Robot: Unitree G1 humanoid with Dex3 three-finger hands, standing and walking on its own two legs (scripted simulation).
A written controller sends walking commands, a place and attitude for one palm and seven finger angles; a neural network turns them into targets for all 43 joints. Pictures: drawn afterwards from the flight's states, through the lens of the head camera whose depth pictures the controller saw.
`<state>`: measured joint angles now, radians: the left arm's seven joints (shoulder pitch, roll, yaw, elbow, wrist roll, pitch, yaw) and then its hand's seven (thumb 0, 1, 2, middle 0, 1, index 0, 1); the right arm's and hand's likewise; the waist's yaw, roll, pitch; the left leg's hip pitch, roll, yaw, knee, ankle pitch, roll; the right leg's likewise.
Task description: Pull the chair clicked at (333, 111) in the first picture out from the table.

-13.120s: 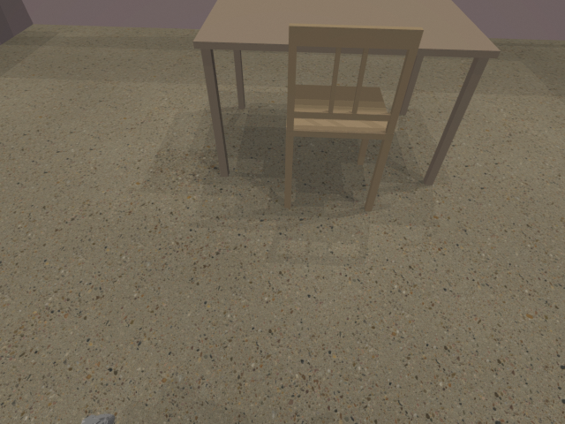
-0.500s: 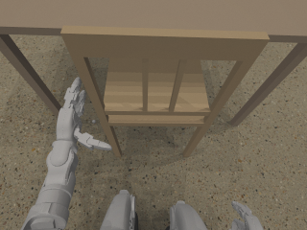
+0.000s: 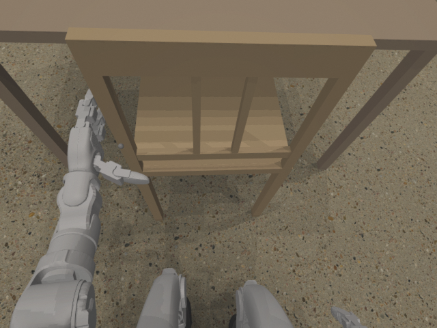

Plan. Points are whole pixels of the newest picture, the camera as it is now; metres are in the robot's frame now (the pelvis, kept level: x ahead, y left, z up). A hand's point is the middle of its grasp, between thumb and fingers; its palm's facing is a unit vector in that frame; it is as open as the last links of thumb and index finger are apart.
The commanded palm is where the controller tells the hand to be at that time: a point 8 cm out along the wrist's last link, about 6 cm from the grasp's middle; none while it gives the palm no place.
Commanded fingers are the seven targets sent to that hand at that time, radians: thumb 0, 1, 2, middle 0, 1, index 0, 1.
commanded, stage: push the fingers through the gap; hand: left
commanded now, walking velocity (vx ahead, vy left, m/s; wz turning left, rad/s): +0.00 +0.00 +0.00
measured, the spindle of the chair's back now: (196, 119) +0.50 +0.04 +0.02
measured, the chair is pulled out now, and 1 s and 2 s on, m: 0.00 0.00 0.00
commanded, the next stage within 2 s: hook a spindle and tug to test in 0.84 s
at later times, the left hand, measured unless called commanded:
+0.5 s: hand (124, 125) +0.48 +0.18 +0.03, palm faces +0.07 -1.00 -0.04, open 16.9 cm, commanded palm +0.45 +0.22 +0.03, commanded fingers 0.00 -0.50 0.30 -0.06 -0.08 -0.06 -0.08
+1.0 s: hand (123, 124) +0.48 +0.18 +0.03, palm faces +0.06 -1.00 -0.04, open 16.9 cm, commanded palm +0.45 +0.21 +0.03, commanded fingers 0.00 -0.50 0.30 -0.13 -0.30 -0.13 -0.30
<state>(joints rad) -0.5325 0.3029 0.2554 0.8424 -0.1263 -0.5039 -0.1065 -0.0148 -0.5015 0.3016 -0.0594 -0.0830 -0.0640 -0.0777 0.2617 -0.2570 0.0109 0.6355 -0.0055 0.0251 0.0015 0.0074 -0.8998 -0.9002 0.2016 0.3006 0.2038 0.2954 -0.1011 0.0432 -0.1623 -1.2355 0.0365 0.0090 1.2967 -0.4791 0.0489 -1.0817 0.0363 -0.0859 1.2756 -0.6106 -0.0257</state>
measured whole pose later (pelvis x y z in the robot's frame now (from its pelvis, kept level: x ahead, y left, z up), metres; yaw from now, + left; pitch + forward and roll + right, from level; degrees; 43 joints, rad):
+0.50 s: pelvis +0.00 +0.01 -0.01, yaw -1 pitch +26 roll -5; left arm -0.73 0.35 0.31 1.04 -0.08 -0.52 -0.09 -0.01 -0.50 0.30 -0.06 -0.08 -0.06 -0.08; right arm 0.28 -0.25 0.02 0.64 -0.03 0.08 0.02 0.01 -0.90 -0.90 0.20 0.30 0.20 0.30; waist -0.13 0.05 -0.16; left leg -1.29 0.04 0.01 1.32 -0.48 0.06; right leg -1.13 0.04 -0.09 1.29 -0.61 -0.02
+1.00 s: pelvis +0.01 +0.01 +0.00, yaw -1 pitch +26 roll -5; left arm -0.70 0.36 0.31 1.00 -0.09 -0.52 -0.10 -0.01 -0.50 0.30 -0.06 -0.09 -0.07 -0.08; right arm 0.29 -0.25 0.01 0.64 -0.02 0.11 0.03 0.00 -0.90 -0.90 0.20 0.30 0.20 0.30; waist -0.14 0.05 -0.16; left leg -1.27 0.04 0.01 1.31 -0.49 0.06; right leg -1.12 0.04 -0.08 1.27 -0.61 -0.02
